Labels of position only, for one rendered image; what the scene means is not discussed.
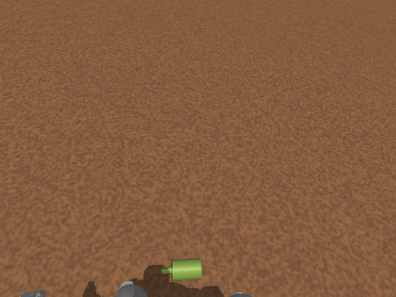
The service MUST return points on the bottle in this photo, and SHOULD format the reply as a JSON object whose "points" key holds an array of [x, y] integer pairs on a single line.
{"points": [[184, 269]]}

